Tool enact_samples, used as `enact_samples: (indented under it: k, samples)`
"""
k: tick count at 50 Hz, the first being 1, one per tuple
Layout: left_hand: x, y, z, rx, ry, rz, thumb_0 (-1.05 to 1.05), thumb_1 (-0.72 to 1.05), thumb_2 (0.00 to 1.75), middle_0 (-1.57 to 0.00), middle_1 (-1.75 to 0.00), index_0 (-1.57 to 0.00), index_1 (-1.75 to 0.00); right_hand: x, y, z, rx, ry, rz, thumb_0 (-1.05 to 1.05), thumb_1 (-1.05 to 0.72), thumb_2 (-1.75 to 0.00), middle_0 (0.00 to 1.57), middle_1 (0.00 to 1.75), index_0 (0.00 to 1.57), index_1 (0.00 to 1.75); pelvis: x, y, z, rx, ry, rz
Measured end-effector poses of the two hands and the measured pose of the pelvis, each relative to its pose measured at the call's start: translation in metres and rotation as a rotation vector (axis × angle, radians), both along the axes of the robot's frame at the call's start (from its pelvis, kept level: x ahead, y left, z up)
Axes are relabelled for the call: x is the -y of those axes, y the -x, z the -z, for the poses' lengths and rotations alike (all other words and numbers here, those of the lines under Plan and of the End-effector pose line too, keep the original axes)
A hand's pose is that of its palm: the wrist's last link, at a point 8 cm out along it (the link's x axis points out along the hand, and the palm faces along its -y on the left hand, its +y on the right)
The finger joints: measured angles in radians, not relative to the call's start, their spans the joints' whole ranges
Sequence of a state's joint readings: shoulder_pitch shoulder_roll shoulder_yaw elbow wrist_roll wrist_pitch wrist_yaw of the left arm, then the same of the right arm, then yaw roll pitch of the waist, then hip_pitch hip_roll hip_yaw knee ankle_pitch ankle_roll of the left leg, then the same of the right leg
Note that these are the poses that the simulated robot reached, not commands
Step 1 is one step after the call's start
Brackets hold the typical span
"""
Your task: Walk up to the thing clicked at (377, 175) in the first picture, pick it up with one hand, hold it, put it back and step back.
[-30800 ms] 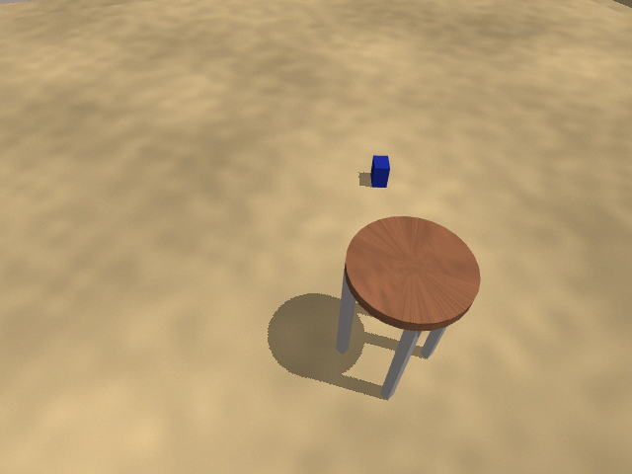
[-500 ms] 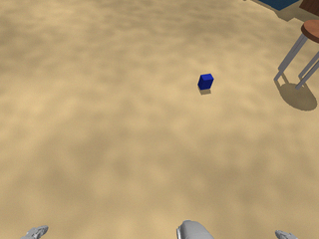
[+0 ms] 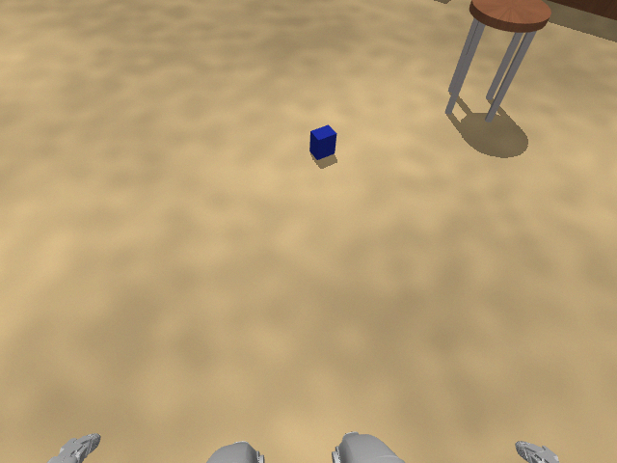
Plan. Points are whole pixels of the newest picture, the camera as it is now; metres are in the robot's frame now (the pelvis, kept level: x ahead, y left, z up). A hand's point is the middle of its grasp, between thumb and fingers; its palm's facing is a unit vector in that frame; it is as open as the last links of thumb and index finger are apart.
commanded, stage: walk up
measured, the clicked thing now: (322, 142) +1.43 -0.11 -0.68
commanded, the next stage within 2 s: stand in 1.28 s
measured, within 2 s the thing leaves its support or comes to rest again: neither
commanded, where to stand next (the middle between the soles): +0.06 +0.01 m, yaw -13 degrees
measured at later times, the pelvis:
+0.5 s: pelvis -0.01 -0.01 +0.00, yaw -11 degrees
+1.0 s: pelvis +0.01 -0.01 +0.03, yaw -15 degrees
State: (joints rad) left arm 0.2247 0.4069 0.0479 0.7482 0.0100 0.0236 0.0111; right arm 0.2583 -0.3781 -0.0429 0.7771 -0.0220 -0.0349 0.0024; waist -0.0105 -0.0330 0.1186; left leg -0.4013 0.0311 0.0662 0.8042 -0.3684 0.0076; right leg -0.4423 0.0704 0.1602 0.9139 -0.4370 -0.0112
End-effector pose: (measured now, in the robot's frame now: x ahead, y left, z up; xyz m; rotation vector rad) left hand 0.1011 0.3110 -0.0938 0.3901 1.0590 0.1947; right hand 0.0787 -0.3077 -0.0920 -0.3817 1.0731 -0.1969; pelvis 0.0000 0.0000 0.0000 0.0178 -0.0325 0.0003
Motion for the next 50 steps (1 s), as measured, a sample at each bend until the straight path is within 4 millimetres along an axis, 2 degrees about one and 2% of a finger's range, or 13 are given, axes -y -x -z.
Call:
enact_samples:
  k: [4,8,13,16,22,27,32,41,50]
  samples:
    - [0.002,-0.007,-0.001,-0.025,0.005,0.040,0.01,0.90,0.90,-0.20,-0.30,-0.20,-0.30,0.005,0.020,-0.010,-0.006,0.011,0.047,0.01,-0.90,-0.90,0.20,0.30,0.20,0.30,0.002,0.003,-0.007,0.009,0.021,0.044]
    - [0.008,-0.010,-0.007,-0.049,0.012,0.069,0.01,0.90,0.90,-0.20,-0.30,-0.20,-0.30,0.022,0.038,-0.019,-0.023,0.033,0.074,0.01,-0.90,-0.90,0.20,0.30,0.20,0.30,0.009,0.003,-0.013,0.002,0.030,0.079]
    - [0.018,-0.008,-0.007,-0.053,-0.035,0.098,0.01,0.90,0.90,-0.20,-0.30,-0.20,-0.30,0.054,0.052,-0.009,-0.041,0.050,0.125,0.01,-0.90,-0.90,0.20,0.30,0.20,0.30,0.025,0.002,-0.004,0.003,0.056,0.111]
    - [0.025,-0.003,-0.007,-0.064,-0.049,0.109,0.01,0.90,0.90,-0.20,-0.30,-0.20,-0.30,0.060,0.055,-0.002,-0.054,0.044,0.170,0.01,-0.90,-0.90,0.20,0.30,0.20,0.30,0.028,0.003,-0.003,0.006,0.043,0.137]
    - [0.033,-0.006,-0.003,-0.075,-0.032,0.145,0.01,0.90,0.90,-0.20,-0.30,-0.21,-0.30,0.048,0.055,0.006,-0.035,0.012,0.190,0.01,-0.90,-0.90,0.20,0.30,0.20,0.30,0.020,0.005,-0.002,0.000,0.030,0.172]
    - [0.038,-0.021,0.002,-0.073,-0.007,0.165,0.01,0.90,0.90,-0.20,-0.30,-0.21,-0.30,0.026,0.069,0.009,-0.041,-0.032,0.212,0.01,-0.90,-0.90,0.20,0.30,0.20,0.30,0.014,0.006,-0.005,0.009,0.017,0.197]
    - [0.042,-0.033,-0.001,-0.047,0.004,0.188,0.01,0.90,0.90,-0.20,-0.30,-0.21,-0.30,0.015,0.079,0.010,-0.072,-0.071,0.241,0.01,-0.90,-0.90,0.20,0.30,0.20,0.30,0.016,0.005,-0.009,0.011,0.022,0.212]
    - [0.043,-0.056,-0.013,-0.076,0.004,0.208,0.01,0.90,0.90,-0.20,-0.30,-0.20,-0.30,0.009,0.091,0.006,-0.124,-0.085,0.305,0.01,-0.90,-0.90,0.20,0.30,0.20,0.30,0.009,-0.006,-0.023,0.003,0.016,0.243]
    - [0.049,-0.072,-0.017,-0.104,-0.008,0.220,0.01,0.90,0.90,-0.20,-0.30,-0.20,-0.30,0.019,0.073,-0.002,-0.104,-0.081,0.342,0.01,-0.90,-0.90,0.20,0.30,0.20,0.30,0.012,-0.012,-0.029,0.004,0.007,0.264]
